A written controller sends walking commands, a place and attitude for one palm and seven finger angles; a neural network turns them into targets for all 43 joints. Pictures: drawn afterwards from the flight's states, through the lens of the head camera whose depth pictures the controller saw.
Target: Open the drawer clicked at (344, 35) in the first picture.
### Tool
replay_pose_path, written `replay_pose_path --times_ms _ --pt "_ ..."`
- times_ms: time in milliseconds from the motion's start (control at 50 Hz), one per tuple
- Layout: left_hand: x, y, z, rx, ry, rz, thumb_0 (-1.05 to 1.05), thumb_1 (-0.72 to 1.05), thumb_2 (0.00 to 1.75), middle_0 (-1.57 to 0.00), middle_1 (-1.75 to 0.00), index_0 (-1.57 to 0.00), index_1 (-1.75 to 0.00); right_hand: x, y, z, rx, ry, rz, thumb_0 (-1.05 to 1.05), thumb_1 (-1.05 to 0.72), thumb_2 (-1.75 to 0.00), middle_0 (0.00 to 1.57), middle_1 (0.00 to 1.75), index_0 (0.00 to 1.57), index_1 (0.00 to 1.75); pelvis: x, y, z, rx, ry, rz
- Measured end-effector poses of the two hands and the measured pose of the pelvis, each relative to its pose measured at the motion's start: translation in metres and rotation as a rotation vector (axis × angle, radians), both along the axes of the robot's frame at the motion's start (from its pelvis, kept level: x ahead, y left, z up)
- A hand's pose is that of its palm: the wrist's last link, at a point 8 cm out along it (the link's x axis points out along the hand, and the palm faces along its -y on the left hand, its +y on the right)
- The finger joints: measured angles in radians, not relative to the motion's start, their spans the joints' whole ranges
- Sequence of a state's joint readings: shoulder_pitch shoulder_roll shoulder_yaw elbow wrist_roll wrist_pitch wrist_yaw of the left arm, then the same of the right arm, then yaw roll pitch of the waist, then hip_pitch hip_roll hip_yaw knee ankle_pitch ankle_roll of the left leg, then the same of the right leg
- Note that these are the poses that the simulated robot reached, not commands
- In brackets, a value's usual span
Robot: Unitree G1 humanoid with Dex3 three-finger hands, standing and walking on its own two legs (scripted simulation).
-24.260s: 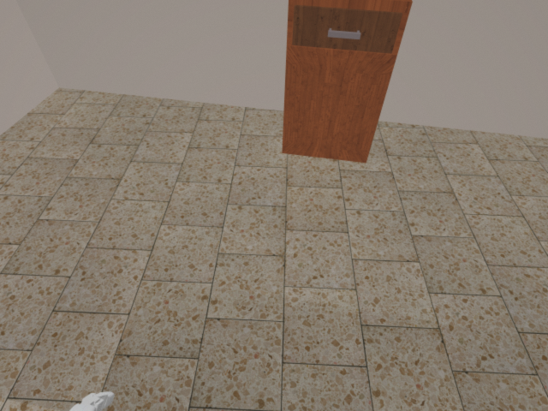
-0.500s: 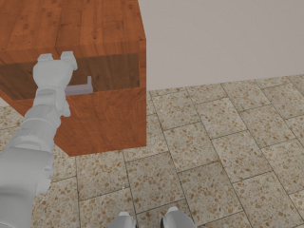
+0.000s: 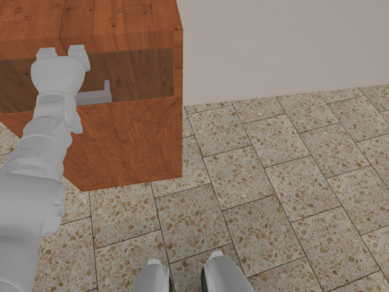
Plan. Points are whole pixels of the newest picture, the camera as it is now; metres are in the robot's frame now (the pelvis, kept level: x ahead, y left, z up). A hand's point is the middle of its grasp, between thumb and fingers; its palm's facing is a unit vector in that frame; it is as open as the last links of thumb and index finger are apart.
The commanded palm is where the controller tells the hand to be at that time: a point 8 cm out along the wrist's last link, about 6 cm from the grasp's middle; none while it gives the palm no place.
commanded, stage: lower the fingers behind the handle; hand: left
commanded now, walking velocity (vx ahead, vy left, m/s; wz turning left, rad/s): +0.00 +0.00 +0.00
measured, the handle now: (80, 92) +0.57 +0.22 +0.01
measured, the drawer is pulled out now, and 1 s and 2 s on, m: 0.00 0.00 0.00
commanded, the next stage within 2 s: lift the fingers back up to retry in 0.70 s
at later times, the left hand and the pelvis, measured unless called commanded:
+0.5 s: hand (71, 92) +0.53 +0.22 +0.06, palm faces +0.07 +0.03 -1.00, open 13.7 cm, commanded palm +0.52 +0.25 +0.02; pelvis -0.02 +0.00 -0.02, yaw +0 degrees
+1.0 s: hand (71, 92) +0.53 +0.22 +0.06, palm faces +0.04 +0.03 -1.00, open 13.7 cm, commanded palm +0.52 +0.25 +0.05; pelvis -0.02 +0.00 -0.02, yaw +0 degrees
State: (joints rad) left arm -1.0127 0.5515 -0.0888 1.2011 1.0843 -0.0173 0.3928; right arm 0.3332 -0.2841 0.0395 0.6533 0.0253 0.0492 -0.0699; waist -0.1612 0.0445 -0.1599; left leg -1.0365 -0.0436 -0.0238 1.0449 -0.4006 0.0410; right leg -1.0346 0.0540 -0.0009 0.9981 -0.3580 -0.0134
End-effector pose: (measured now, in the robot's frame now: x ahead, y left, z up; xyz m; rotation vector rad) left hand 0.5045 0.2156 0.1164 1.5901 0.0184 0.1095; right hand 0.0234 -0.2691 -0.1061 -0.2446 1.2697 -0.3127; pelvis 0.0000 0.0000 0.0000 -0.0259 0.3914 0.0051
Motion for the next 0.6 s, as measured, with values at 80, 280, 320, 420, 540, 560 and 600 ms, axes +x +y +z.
replay_pose_path --times_ms 80,280,320,420,540,560,600 --pt "0.0 0.0 -0.001 0.001 -0.012 0.001 0.0 -0.49 0.3 -0.33 -1.29 -0.29 -1.35 -0.002 0.001 -0.004 -0.006 -0.003 0.005 0.0 -0.91 -0.9 0.2 0.3 0.2 0.3 -0.005 0.001 -0.004 0.0 0.007 0.003" --pt "0.0 -0.001 -0.002 0.004 -0.017 0.009 0.0 -0.49 0.3 -0.33 -1.29 -0.29 -1.37 -0.003 0.004 -0.011 -0.018 -0.018 0.005 0.0 -0.91 -0.89 0.2 0.3 0.2 0.3 -0.014 0.002 -0.012 0.0 0.019 0.005" --pt "0.0 -0.001 -0.002 0.005 -0.015 0.009 0.0 -0.49 0.3 -0.33 -1.28 -0.28 -1.36 -0.003 0.004 -0.012 -0.021 -0.021 0.004 0.0 -0.91 -0.89 0.2 0.3 0.2 0.3 -0.015 0.003 -0.013 0.0 0.02 0.005" --pt "0.0 -0.001 -0.002 0.009 -0.012 0.006 0.0 -0.49 0.3 -0.33 -1.28 -0.28 -1.36 -0.002 0.005 -0.015 -0.024 -0.026 0.004 0.0 -0.91 -0.89 0.2 0.3 0.2 0.3 -0.017 0.004 -0.016 -0.001 0.023 0.006" --pt "-0.001 0.0 -0.002 0.01 -0.013 0.003 0.0 -0.49 0.3 -0.33 -1.29 -0.28 -1.36 -0.002 0.007 -0.018 -0.024 -0.027 0.006 0.0 -0.91 -0.89 0.2 0.3 0.2 0.3 -0.019 0.004 -0.019 -0.002 0.026 0.007" --pt "-0.001 0.0 -0.002 0.01 -0.013 0.002 0.0 -0.49 0.3 -0.33 -1.29 -0.28 -1.36 -0.002 0.007 -0.019 -0.024 -0.027 0.006 0.0 -0.91 -0.89 0.2 0.3 0.2 0.3 -0.019 0.004 -0.019 -0.002 0.027 0.007" --pt "-0.001 0.0 -0.002 0.01 -0.012 0.002 0.0 -0.49 0.3 -0.32 -1.29 -0.28 -1.36 -0.002 0.007 -0.019 -0.023 -0.027 0.004 0.0 -0.91 -0.89 0.2 0.3 0.2 0.3 -0.019 0.004 -0.02 -0.002 0.027 0.007"
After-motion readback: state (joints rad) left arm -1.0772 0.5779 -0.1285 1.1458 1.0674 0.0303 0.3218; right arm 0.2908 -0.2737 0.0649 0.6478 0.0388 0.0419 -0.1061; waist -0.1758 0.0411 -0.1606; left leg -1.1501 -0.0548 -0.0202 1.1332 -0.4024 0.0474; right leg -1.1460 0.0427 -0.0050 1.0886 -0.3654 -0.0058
